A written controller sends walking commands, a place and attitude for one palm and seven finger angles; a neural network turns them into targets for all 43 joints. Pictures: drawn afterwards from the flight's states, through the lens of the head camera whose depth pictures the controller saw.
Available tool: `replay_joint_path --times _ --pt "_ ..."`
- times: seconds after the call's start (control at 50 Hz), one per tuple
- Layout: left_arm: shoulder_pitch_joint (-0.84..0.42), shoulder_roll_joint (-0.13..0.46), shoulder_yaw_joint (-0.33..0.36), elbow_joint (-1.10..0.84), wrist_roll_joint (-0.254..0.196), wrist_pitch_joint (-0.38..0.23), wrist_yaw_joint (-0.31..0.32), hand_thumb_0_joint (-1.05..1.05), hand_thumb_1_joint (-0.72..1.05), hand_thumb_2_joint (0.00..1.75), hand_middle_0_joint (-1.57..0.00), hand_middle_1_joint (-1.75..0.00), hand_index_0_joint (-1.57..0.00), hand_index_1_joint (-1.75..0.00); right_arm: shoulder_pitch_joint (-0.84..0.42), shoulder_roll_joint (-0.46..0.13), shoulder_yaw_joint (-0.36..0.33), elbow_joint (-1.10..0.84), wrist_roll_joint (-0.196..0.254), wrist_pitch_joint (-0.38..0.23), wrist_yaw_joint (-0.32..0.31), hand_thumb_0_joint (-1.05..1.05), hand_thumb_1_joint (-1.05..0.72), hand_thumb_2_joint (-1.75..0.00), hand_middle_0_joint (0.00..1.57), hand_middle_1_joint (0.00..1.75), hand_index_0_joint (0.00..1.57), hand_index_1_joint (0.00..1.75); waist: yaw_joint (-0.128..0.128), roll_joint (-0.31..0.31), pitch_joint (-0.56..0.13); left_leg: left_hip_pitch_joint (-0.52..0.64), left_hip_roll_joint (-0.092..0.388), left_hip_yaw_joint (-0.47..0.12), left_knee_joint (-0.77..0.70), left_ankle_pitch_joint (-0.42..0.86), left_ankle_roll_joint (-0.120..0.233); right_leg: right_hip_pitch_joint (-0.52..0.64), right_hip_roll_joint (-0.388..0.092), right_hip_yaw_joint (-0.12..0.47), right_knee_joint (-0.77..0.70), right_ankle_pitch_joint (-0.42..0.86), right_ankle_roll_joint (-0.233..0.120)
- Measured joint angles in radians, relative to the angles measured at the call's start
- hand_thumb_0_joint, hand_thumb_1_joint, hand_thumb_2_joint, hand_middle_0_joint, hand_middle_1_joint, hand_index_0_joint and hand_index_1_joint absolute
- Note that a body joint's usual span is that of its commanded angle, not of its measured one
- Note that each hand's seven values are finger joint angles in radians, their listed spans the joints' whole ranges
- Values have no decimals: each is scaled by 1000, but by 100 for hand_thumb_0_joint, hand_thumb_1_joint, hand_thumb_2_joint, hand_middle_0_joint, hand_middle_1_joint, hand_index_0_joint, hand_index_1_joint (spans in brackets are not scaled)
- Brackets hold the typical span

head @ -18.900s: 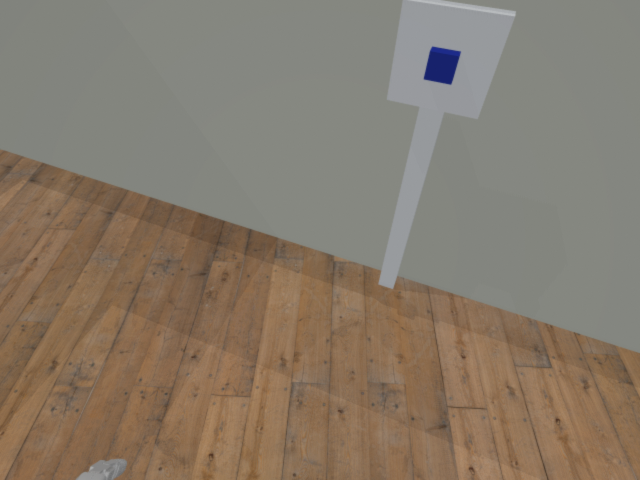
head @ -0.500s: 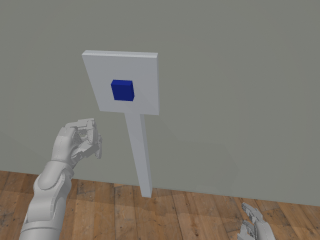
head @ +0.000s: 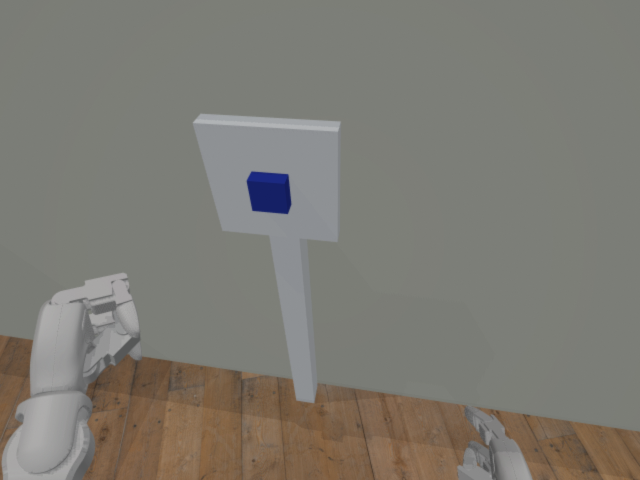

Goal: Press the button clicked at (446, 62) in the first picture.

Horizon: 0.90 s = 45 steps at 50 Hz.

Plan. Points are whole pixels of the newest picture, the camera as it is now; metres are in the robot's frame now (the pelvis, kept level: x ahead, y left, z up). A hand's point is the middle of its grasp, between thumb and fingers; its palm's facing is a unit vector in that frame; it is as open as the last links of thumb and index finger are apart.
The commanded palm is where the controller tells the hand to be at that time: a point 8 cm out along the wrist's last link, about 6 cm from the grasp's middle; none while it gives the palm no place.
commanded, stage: draw the hand back to the body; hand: left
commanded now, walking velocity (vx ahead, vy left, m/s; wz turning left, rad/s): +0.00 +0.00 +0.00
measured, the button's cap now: (270, 191) +0.51 +0.15 +0.11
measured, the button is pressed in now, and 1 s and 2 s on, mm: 0 0 0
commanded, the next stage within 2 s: step back with the hand held close in 0.50 s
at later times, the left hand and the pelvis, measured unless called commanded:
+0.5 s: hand (89, 358) +0.17 +0.24 +0.16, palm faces +0.45 -0.82 -0.36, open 3.1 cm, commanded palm +0.12 +0.27 +0.17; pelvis +0.00 -0.01 +0.00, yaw +0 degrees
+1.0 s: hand (85, 366) +0.17 +0.24 +0.15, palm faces +0.32 -0.81 -0.50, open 3.1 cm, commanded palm +0.11 +0.28 +0.17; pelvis -0.03 +0.01 +0.00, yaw -1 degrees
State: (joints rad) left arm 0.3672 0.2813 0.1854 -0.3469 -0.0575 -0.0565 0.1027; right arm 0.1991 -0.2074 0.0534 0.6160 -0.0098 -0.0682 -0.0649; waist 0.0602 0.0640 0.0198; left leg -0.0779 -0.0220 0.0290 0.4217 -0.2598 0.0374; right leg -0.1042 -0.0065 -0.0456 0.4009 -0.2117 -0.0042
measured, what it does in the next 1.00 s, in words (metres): stands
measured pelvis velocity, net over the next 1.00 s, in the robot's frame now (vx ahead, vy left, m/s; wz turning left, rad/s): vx -0.03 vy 0.01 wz -0.02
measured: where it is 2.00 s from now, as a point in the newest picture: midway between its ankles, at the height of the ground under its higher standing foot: outside the picture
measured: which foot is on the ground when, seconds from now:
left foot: down 0.00-1.00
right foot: down 0.00-1.00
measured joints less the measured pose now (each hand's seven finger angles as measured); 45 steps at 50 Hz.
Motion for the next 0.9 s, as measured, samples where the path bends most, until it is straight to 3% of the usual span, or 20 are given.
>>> replay_joint_path --times 0.28,0.42,0.64,0.74,0.9 --pt "171 38 110 -142 1 -22 10 1 89 90 -131 -150 -130 -150 12 -16 -32 -6 4 -27 0 1 -90 -90 20 30 20 30 18 10 -15 3 8 1 22 -19 -3 9 7 1 7 -10 -1" --pt "152 18 100 -132 4 -29 18 1 89 90 -131 -150 -130 -150 1 -13 -30 0 3 -41 -7 1 -90 -90 20 30 20 30 26 9 -6 -1 8 -5 24 -13 -5 5 7 -5 12 -8 -4" --pt "149 26 98 -127 2 -38 18 1 89 90 -131 -150 -130 -150 7 1 -24 6 1 -53 -8 1 -90 -90 20 30 20 30 15 5 2 3 20 -1 22 -9 -14 10 20 -2 3 2 -13" --pt "163 32 147 -110 11 -88 15 1 89 90 -131 -150 -130 -150 3 -13 -24 -18 -2 -3 4 1 -90 -90 20 30 20 30 -18 9 -20 -66 32 -6 38 -5 -12 -37 32 -6 -29 31 -13" --pt "243 71 144 -169 19 -117 16 1 89 90 -131 -150 -130 -150 -1 -38 -69 -56 10 63 -1 1 -90 -90 20 30 20 30 -57 -15 -3 -141 12 13 40 18 2 -131 11 11 5 42 3"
